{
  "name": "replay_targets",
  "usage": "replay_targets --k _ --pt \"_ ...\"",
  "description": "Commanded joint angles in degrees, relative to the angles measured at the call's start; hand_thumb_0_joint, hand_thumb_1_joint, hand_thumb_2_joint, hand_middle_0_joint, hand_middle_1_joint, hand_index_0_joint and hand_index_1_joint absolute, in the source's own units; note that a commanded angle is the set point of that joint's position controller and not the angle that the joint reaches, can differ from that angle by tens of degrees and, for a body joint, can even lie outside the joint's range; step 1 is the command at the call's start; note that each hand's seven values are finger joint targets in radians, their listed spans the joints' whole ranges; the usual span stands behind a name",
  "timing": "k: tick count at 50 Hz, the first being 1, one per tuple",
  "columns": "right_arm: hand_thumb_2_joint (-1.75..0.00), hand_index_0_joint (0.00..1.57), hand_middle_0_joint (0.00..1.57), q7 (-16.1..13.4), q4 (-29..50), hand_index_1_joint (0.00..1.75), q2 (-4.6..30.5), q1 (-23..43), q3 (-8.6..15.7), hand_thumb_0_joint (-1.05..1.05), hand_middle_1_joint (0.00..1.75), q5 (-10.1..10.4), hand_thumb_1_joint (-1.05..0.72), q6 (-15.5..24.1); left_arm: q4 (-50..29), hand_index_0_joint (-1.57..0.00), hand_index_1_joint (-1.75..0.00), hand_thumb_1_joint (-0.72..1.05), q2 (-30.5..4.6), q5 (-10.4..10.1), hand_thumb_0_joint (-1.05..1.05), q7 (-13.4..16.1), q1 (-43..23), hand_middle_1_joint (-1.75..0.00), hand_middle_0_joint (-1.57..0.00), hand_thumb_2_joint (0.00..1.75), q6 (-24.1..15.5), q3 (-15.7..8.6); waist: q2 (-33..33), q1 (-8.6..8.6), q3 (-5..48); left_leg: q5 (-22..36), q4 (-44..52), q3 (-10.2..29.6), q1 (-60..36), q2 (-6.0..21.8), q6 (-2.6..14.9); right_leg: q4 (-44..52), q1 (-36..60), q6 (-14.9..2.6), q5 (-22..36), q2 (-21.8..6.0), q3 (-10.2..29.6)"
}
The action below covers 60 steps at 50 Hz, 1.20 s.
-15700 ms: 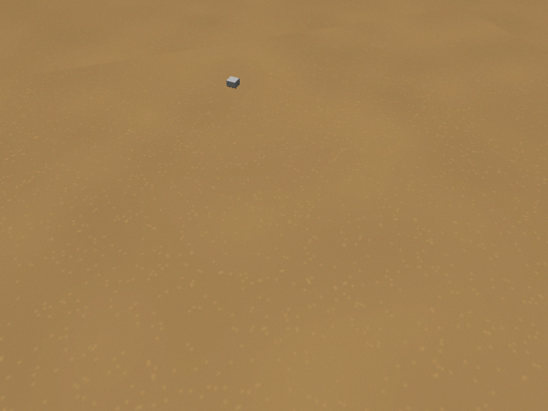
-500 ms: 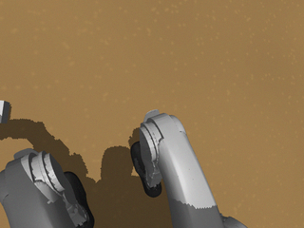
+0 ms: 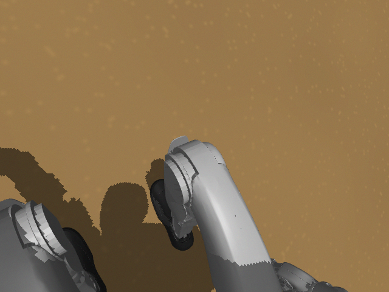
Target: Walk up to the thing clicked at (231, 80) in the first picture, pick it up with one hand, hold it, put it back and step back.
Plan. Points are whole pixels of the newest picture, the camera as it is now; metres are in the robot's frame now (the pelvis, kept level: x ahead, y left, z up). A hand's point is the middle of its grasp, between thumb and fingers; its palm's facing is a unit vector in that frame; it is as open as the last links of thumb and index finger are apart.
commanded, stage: rest palm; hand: left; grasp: from above
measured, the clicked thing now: out of the picture +0.44 +0.32 -0.30
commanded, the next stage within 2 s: close in 0.80 s
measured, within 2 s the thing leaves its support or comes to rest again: neither
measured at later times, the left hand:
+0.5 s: hand out of the picture +0.44 +0.31 -0.25, palm faces -0.03 -0.47 -0.88, open 12.8 cm
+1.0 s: hand out of the picture +0.44 +0.31 -0.27, palm faces -0.03 -0.47 -0.88, open 12.0 cm
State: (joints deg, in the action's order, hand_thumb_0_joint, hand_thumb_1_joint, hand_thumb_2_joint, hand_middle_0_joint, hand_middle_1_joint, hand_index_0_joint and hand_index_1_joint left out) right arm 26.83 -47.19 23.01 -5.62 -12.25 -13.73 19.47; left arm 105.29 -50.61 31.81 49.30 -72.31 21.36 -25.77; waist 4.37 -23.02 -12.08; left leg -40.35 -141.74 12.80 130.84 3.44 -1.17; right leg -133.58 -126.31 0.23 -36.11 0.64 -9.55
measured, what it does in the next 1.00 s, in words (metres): stands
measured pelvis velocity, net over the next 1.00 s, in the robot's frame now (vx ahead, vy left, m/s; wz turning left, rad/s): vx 0.00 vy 0.01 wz -0.05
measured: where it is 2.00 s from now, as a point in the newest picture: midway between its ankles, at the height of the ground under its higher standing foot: (134, 251)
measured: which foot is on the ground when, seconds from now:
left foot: down 0.00-1.00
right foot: down 0.00-1.00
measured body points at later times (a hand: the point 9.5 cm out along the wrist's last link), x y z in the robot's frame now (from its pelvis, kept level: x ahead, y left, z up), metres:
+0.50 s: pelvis +0.00 +0.01 -0.02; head +0.30 +0.09 +0.31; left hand +0.44 +0.33 -0.20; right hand +0.02 -0.24 -0.08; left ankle +0.07 +0.14 -0.29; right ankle +0.12 -0.11 -0.29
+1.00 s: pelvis +0.00 +0.01 -0.02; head +0.30 +0.10 +0.30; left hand +0.45 +0.33 -0.22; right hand +0.00 -0.24 -0.06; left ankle +0.07 +0.14 -0.29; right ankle +0.12 -0.11 -0.29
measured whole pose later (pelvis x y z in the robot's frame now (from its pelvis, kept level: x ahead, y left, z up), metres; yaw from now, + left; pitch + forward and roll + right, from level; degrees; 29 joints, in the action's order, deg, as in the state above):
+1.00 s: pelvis +0.00 +0.01 -0.02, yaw -3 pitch +25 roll -14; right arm 27.8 -41.2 25.1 -4.7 -19.5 -12.5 20.2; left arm 103.3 -56.9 28.1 47.9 -71.8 20.5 -21.8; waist 8.2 -24.4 -17.2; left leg -41.4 -146.6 16.3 131.9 2.5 -0.6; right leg -135.5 -125.1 1.7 -36.5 1.1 -12.0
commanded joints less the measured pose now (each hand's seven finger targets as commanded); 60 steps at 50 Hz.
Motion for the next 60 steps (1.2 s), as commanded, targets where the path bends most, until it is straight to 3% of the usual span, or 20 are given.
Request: replay_targets --k 1,8,10,11,15,18,27,30,32,33,34,44,47,48,49,52,53,56,59,60 --pt "-0.91 0.20 0.20 0.22 -1.05 0.30 17.44 -11.99 2.31 0.00 0.30 0.21 -0.91 0.28 -6.76 -0.11 -0.97 -0.53 -13.32 -1.30 0.00 2.83 -14.76 -0.92 -0.16 0.99 -0.65 1.39 -22.94 -2.51 39.34 8.60 12.19 -5.16 -24.57 -0.60 2.13 13.15 23.81 0.61 12.63 1.81 -3.67" --pt "-0.91 0.20 0.20 0.68 0.65 0.30 18.42 -12.47 0.76 0.00 0.30 -0.20 -0.91 -0.36 -8.74 -0.16 -0.97 -0.45 -14.50 -2.02 0.00 2.86 -15.26 -0.93 -0.20 0.97 -0.96 2.18 -27.88 -3.91 40.54 11.89 11.44 -3.99 -29.35 -0.35 1.27 10.76 24.52 0.07 15.83 1.72 -4.60" --pt "-0.91 0.20 0.20 0.99 0.81 0.30 19.09 -11.57 0.33 0.00 0.30 0.07 -0.91 -0.28 -8.12 -0.18 -0.95 -0.41 -14.38 -2.57 0.00 2.71 -14.96 -0.93 -0.21 0.94 -0.82 2.66 -27.07 -4.29 38.81 10.82 11.12 -3.56 -28.18 -0.28 1.38 10.21 23.55 0.12 15.10 1.48 -5.05" --pt "-0.91 0.20 0.20 0.93 0.56 0.30 19.22 -12.03 0.22 0.00 0.30 0.43 -0.91 -0.30 -8.21 -0.19 -0.95 -0.41 -15.87 -1.48 0.00 2.75 -14.77 -0.91 -0.23 0.96 -0.82 2.26 -27.14 -4.20 39.42 10.49 11.23 -3.62 -27.41 -0.26 1.50 11.01 23.87 0.06 15.14 1.82 -4.84" --pt "-0.91 0.20 0.20 1.44 1.58 0.30 19.39 -11.38 -0.51 0.00 0.30 0.30 -0.91 -0.11 -6.84 -0.22 -0.97 -0.34 -13.70 -3.21 0.00 1.96 -14.10 -0.95 -0.23 0.94 -0.56 3.78 -25.36 -5.10 37.25 10.58 10.59 -3.28 -26.66 -0.42 1.39 10.12 23.63 0.31 15.09 1.65 -5.48" --pt "-0.91 0.20 0.20 1.54 2.44 0.30 19.94 -12.36 -0.87 0.00 0.30 1.12 -0.91 -0.07 -5.48 -0.22 -0.93 -0.34 -13.82 -2.82 0.00 1.59 -12.73 -0.92 -0.23 0.90 -0.36 3.83 -24.09 -5.62 36.21 10.31 10.32 -2.40 -24.92 -0.36 1.75 10.22 22.90 0.27 15.24 1.93 -5.55" --pt "-0.91 0.20 0.20 1.47 3.17 0.30 20.46 -11.79 -1.49 0.00 0.30 1.69 -0.91 0.58 -6.29 -0.25 -0.93 -0.32 -14.78 -2.88 0.00 0.68 -12.35 -0.90 -0.27 0.93 -0.57 4.53 -23.51 -5.35 34.92 8.72 10.31 -1.76 -24.37 -0.29 1.66 10.06 22.27 0.38 13.80 2.15 -6.15" --pt "-0.91 0.20 0.20 1.16 3.01 0.30 20.10 -12.19 -1.79 0.00 0.30 1.91 -0.91 0.43 -6.60 -0.25 -0.91 -0.33 -16.56 -1.49 0.00 1.12 -12.46 -0.89 -0.27 0.91 -0.77 3.88 -24.04 -4.84 35.64 9.80 10.44 -1.90 -23.84 -0.02 1.51 10.88 23.52 0.26 15.05 2.57 -5.76" --pt "-0.91 0.20 0.20 1.35 3.15 0.30 19.63 -11.24 -2.33 0.00 0.30 1.51 -0.91 0.57 -7.38 -0.25 -0.95 -0.31 -15.71 -1.91 0.00 1.03 -13.49 -0.93 -0.27 0.95 -0.94 4.90 -25.22 -5.14 35.97 10.59 9.92 -2.47 -24.62 -0.10 1.21 10.00 23.98 0.30 15.58 2.34 -6.11" --pt "-0.91 0.20 0.20 1.09 3.03 0.30 20.15 -11.78 -2.09 0.00 0.30 1.48 -0.91 0.81 -7.09 -0.25 -0.95 -0.32 -16.48 -1.53 0.00 1.39 -13.17 -0.92 -0.28 0.97 -0.94 4.05 -24.55 -5.16 36.24 10.46 9.56 -2.63 -23.93 0.09 1.51 11.15 24.69 0.35 15.76 2.76 -5.67" --pt "-0.91 0.20 0.20 1.19 3.65 0.30 19.83 -11.12 -2.28 0.00 0.30 1.32 -0.91 0.81 -7.47 -0.26 -0.95 -0.30 -15.77 -1.85 0.00 1.20 -12.98 -0.92 -0.28 0.96 -0.91 5.18 -24.87 -5.42 35.42 10.64 9.49 -2.40 -24.43 -0.21 1.47 10.09 24.22 0.35 15.52 2.22 -5.96" --pt "-0.91 0.20 0.20 0.89 3.41 0.30 20.95 -11.54 -2.53 0.00 0.30 1.52 -0.91 0.85 -6.49 -0.26 -0.92 -0.29 -16.37 -1.94 0.00 0.90 -11.99 -0.90 -0.29 0.92 -1.07 5.61 -25.09 -5.98 33.81 9.81 9.98 -1.58 -24.75 0.24 1.30 10.29 23.22 0.22 15.02 2.75 -6.73" --pt "-0.90 0.20 0.20 0.97 3.62 0.30 21.12 -11.17 -2.93 0.00 0.30 1.46 -0.90 1.03 -6.81 -0.40 -0.85 -0.09 -16.66 -2.95 0.00 0.70 -11.99 -0.85 -0.40 0.84 -1.19 6.09 -25.32 -6.09 32.94 10.02 9.98 -1.16 -25.58 0.10 1.25 9.33 22.62 0.42 14.74 2.39 -7.31" --pt "-0.90 0.20 0.20 0.95 4.26 0.30 21.38 -10.88 -2.94 0.00 0.30 1.56 -0.90 1.01 -7.01 -0.41 -0.82 -0.08 -16.68 -3.42 0.00 0.54 -11.76 -0.81 -0.43 0.83 -1.09 6.21 -25.43 -6.04 32.51 9.98 9.75 -1.11 -25.63 0.07 1.38 9.23 22.56 0.45 14.64 2.26 -7.18" --pt "-0.90 0.20 0.20 0.86 3.54 0.30 21.86 -12.06 -2.69 0.00 0.30 1.79 -0.90 0.83 -6.78 -0.42 -0.80 -0.08 -18.15 -2.56 0.00 1.05 -11.78 -0.79 -0.43 0.79 -1.12 5.11 -25.83 -5.90 33.27 10.08 10.43 -0.60 -25.52 0.38 1.35 9.73 22.63 0.31 14.90 2.59 -7.15" --pt "-0.90 0.20 0.20 0.90 4.57 0.30 21.30 -11.83 -3.10 0.00 0.30 1.84 -0.90 0.63 -6.87 -0.43 -0.75 -0.06 -17.24 -2.78 0.00 0.46 -11.39 -0.75 -0.43 0.72 -0.98 6.08 -25.42 -6.17 32.13 9.77 10.08 -0.58 -25.20 0.13 1.38 9.34 22.16 0.34 14.60 2.26 -7.32" --pt "-0.90 0.20 0.20 0.65 3.39 0.30 21.33 -11.78 -3.00 0.00 0.30 1.96 -0.90 0.63 -6.77 -0.44 -0.74 -0.05 -18.36 -1.61 0.00 0.52 -10.96 -0.73 -0.44 0.72 -1.00 5.46 -25.59 -5.81 32.42 9.11 10.46 -1.01 -24.19 0.45 1.42 10.73 22.53 0.28 14.60 2.84 -6.89" --pt "-0.90 0.20 0.20 0.86 5.02 0.30 21.45 -11.99 -3.27 0.00 0.30 1.79 -0.90 0.76 -7.54 -0.48 -0.75 0.01 -17.76 -2.88 0.00 0.62 -10.07 -0.75 -0.48 0.72 -1.05 5.15 -23.70 -5.80 33.23 11.02 9.31 -1.08 -24.17 0.19 1.66 10.07 24.39 0.52 15.89 2.80 -7.11" --pt "-0.90 0.20 0.20 0.62 3.52 0.30 21.14 -12.76 -3.32 0.00 0.30 1.75 -0.90 0.64 -7.38 -0.52 -0.70 0.05 -19.64 -1.31 0.00 1.35 -11.19 -0.70 -0.52 0.67 -0.91 4.34 -25.35 -5.67 34.35 11.00 9.86 -1.35 -23.96 0.41 1.47 10.92 24.94 0.35 16.52 3.08 -6.74" --pt "-0.90 0.20 0.20 0.60 4.20 0.30 20.82 -12.16 -3.44 0.00 0.30 1.82 -0.90 0.79 -7.27 -0.54 -0.69 0.08 -18.93 -2.40 0.00 1.25 -10.69 -0.69 -0.53 0.67 -0.79 4.20 -24.54 -5.61 33.39 10.40 9.58 -1.18 -24.23 0.36 1.47 10.46 24.60 0.50 15.88 2.59 -6.78"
